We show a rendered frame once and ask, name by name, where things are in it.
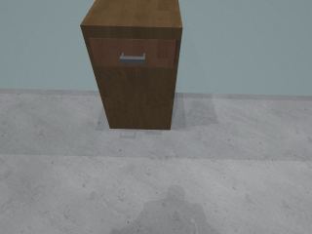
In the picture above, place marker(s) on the handle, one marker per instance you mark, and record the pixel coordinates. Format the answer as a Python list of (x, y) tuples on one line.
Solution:
[(132, 59)]

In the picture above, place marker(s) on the drawer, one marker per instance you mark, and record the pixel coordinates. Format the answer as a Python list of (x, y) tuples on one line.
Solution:
[(158, 52)]

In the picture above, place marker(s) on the cabinet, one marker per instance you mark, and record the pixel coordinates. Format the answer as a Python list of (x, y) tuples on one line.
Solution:
[(135, 97)]

